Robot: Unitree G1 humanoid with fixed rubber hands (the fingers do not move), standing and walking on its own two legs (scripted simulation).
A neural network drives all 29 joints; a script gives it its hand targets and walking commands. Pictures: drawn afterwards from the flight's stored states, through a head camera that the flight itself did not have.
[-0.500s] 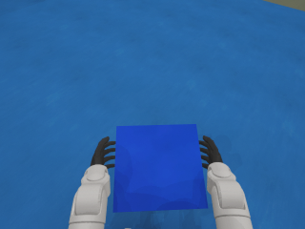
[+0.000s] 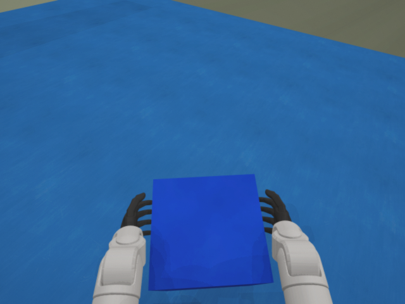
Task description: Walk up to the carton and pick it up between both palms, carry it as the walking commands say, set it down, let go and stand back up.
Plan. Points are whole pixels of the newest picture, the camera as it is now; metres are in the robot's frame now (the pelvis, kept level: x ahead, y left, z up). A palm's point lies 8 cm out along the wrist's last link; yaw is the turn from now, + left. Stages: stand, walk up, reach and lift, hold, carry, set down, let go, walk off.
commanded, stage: carry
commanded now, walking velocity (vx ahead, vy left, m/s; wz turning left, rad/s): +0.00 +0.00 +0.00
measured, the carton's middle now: (206, 238) +0.31 +0.00 -0.07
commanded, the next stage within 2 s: none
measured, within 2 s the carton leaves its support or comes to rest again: neither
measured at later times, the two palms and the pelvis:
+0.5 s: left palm (145, 159) +0.47 +0.17 +0.01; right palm (261, 160) +0.48 -0.13 +0.03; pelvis +0.20 +0.02 +0.00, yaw -2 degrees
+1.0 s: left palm (157, 97) +0.75 +0.18 +0.02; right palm (245, 108) +0.73 -0.12 +0.01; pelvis +0.46 +0.04 -0.01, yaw -2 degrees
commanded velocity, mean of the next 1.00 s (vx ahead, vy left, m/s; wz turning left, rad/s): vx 0.00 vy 0.00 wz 0.00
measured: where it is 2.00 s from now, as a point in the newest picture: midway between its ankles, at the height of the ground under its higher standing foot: (189, 195)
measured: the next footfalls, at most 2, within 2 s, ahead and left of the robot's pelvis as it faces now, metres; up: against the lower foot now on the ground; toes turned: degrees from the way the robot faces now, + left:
right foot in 0.18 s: +0.05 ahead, -0.10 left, +0.00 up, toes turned -4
left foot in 0.38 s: +0.15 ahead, +0.09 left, +0.00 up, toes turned +4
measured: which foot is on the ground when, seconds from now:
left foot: down 0.00-0.28, up 0.30-0.36, down 0.38-0.62, up 0.64-0.78, down 0.80-1.00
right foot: down 0.00-0.00, up 0.02-0.16, down 0.18-0.40, up 0.42-0.58, down 0.60-0.82, up 0.84-1.00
